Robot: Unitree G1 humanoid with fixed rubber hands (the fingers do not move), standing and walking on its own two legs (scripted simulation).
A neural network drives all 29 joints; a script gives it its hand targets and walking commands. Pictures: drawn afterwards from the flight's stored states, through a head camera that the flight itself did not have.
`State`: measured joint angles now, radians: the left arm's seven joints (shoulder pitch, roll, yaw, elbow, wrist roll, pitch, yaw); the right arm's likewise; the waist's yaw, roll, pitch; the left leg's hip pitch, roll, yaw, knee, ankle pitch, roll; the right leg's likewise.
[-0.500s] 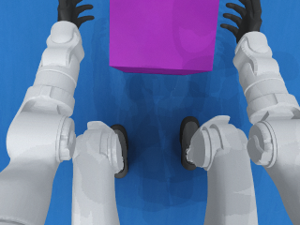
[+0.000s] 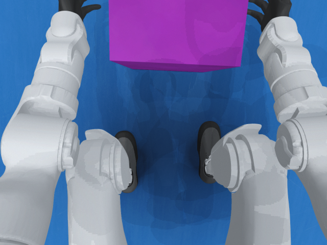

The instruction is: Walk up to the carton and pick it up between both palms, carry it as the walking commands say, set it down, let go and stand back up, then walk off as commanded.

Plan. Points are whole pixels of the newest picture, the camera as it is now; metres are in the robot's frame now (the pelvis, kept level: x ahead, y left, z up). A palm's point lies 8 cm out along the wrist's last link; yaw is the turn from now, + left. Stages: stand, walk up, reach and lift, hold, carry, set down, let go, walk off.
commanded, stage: reach and lift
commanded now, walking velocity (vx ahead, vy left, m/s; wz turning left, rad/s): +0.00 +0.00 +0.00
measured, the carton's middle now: (172, 25) +0.53 -0.02 -0.24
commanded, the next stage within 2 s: none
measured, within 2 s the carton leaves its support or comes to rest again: leaves its support in 1.12 s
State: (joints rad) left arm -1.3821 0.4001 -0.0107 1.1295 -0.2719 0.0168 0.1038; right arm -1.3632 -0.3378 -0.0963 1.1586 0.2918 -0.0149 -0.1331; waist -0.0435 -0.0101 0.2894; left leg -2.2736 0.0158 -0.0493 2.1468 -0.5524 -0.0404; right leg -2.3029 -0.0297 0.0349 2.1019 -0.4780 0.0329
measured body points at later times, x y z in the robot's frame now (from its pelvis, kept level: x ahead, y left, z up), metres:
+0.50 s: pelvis +0.00 +0.00 +0.01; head +0.36 +0.00 +0.26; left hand +0.55 +0.14 -0.18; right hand +0.53 -0.17 -0.17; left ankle +0.11 +0.13 -0.35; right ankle +0.13 -0.13 -0.35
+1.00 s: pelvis +0.00 +0.00 -0.02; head +0.35 +0.00 +0.25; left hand +0.56 +0.13 -0.18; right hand +0.55 -0.17 -0.17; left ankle +0.11 +0.13 -0.35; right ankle +0.13 -0.13 -0.35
